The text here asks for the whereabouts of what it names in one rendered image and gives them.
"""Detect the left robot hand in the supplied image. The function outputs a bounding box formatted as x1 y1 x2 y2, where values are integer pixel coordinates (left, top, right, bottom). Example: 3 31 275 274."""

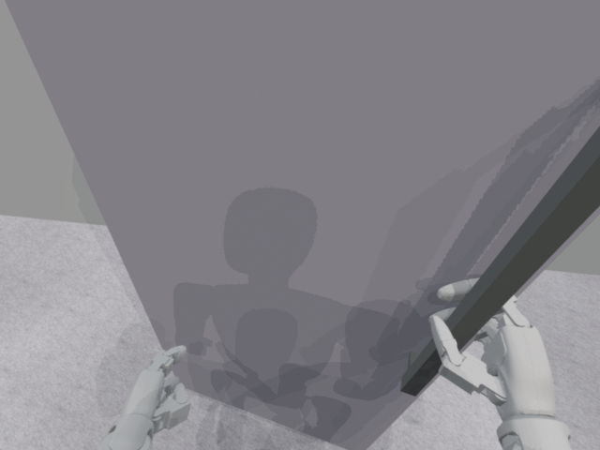
120 345 191 434

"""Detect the handle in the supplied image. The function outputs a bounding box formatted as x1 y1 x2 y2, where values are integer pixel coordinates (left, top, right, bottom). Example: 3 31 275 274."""
400 127 600 396

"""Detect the right robot forearm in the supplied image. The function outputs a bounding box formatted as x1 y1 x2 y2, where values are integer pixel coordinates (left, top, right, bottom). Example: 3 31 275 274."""
497 414 572 450

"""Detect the fridge door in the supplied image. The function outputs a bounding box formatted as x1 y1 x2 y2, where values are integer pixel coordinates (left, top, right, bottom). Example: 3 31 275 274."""
5 0 600 450

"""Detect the left robot forearm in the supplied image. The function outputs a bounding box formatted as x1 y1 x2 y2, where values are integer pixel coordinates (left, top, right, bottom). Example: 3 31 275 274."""
97 414 154 450

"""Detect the right robot hand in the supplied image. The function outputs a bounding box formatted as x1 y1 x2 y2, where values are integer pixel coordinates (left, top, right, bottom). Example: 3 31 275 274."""
428 277 556 421

